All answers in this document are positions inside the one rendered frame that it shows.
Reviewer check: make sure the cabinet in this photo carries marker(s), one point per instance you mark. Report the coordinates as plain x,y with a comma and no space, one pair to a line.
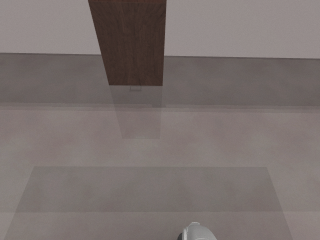
131,38

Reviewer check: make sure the robot right thigh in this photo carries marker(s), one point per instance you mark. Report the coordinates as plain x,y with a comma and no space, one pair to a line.
197,232

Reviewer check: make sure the robot right shin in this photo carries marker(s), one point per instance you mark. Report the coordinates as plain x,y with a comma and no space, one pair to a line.
194,223

